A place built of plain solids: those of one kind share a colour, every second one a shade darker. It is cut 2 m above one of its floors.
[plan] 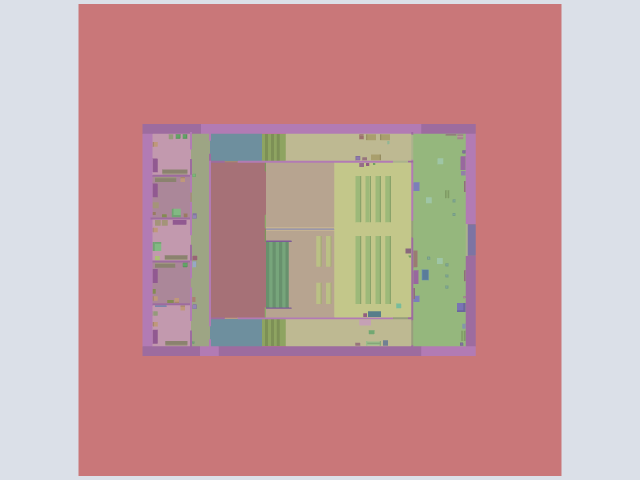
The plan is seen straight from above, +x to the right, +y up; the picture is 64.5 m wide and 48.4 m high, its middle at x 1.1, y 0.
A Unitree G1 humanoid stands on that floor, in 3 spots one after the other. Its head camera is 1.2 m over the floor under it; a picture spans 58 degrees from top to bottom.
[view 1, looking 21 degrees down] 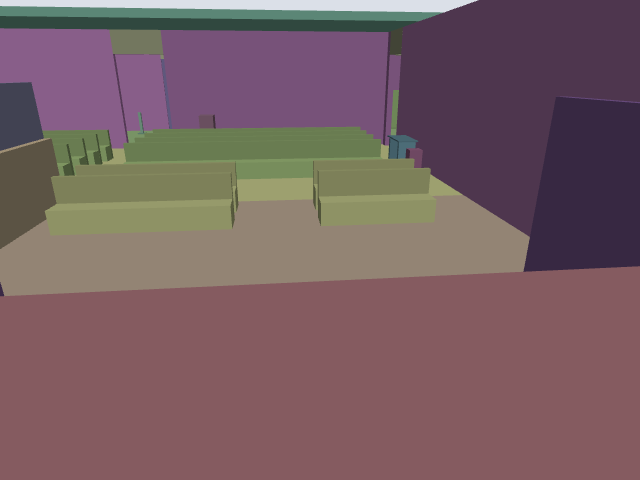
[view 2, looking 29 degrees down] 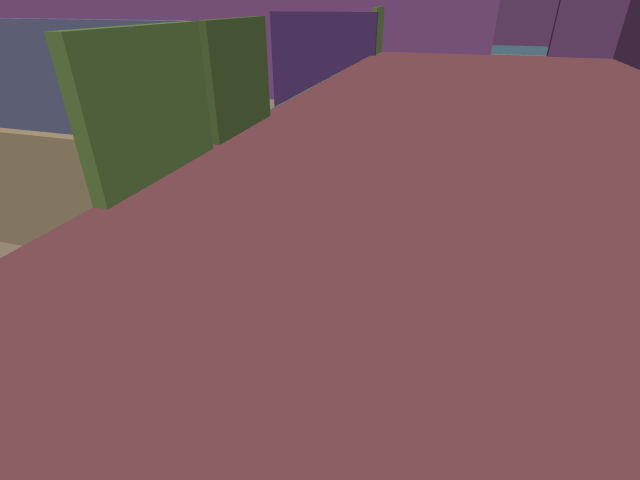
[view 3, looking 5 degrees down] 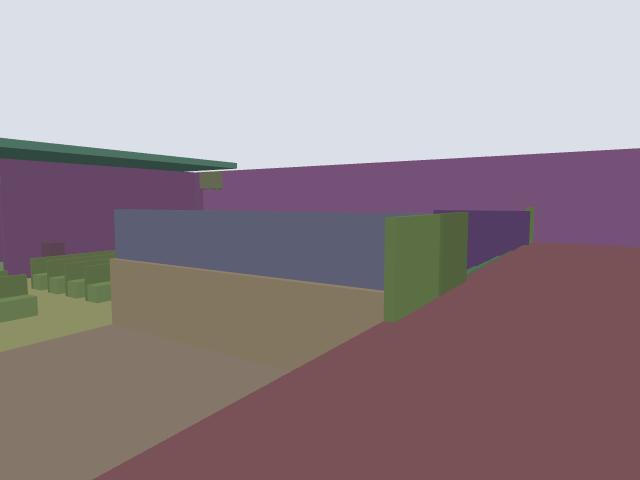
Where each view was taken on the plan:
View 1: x -6.75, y -3.50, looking -6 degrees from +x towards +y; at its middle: floor_lift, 7.28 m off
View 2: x -6.55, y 4.61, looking -73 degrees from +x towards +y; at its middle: floor_stage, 2.48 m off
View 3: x -6.15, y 6.50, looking -57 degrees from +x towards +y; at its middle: rail_tongue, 6.39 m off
